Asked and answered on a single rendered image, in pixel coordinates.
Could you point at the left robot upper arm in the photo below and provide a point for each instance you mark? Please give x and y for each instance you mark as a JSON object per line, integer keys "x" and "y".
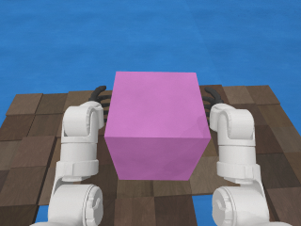
{"x": 75, "y": 205}

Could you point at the carton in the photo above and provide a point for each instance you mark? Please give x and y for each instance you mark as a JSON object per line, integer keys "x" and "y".
{"x": 156, "y": 126}

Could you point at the right robot upper arm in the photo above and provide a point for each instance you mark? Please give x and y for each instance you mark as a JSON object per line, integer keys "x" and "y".
{"x": 241, "y": 206}

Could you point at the left robot forearm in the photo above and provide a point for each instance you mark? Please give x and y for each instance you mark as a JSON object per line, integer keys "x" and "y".
{"x": 79, "y": 138}

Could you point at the robot left hand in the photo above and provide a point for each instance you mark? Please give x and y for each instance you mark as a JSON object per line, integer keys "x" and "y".
{"x": 95, "y": 98}

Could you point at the right robot forearm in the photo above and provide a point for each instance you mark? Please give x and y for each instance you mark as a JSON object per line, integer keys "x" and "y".
{"x": 237, "y": 153}

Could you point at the robot right hand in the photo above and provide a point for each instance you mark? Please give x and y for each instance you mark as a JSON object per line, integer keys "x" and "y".
{"x": 213, "y": 101}

